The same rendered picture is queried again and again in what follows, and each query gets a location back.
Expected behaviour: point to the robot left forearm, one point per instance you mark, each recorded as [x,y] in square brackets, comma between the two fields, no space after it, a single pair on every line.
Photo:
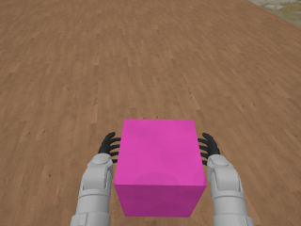
[95,193]

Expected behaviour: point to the robot right hand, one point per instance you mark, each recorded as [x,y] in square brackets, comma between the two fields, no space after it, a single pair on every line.
[211,149]

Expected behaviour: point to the robot right forearm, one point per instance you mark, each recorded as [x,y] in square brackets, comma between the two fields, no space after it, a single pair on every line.
[227,192]

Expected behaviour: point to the robot left hand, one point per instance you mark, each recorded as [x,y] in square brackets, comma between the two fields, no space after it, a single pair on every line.
[107,147]

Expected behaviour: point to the carton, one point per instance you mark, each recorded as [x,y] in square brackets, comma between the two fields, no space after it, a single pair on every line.
[159,171]

